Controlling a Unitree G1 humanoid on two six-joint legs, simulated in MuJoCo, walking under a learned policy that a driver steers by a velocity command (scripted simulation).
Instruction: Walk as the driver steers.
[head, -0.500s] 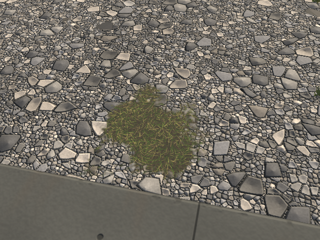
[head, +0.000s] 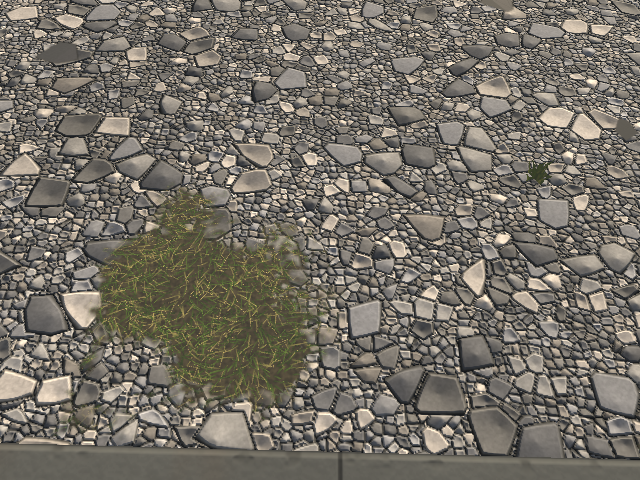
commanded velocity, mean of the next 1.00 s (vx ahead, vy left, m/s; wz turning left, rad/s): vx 0.50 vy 0.00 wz -0.39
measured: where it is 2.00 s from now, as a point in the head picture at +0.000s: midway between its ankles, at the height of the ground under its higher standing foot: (414, 272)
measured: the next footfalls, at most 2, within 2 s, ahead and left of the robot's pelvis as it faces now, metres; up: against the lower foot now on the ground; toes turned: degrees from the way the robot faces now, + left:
right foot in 0.16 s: +0.28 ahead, -0.11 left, +0.00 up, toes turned -7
left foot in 0.64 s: +0.58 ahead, +0.02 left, +0.00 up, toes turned -24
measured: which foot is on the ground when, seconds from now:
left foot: down 0.00-0.18, up 0.20-0.62, down 0.64-1.00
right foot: up 0.00-0.14, down 0.16-0.64, up 0.66-1.00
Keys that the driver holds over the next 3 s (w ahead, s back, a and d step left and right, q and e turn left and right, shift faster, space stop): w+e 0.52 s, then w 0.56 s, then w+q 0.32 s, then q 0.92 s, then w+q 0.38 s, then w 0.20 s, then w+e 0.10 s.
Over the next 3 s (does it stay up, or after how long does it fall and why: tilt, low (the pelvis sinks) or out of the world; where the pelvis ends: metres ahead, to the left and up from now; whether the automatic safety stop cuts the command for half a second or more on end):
stays up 1.15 -0.16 -0.02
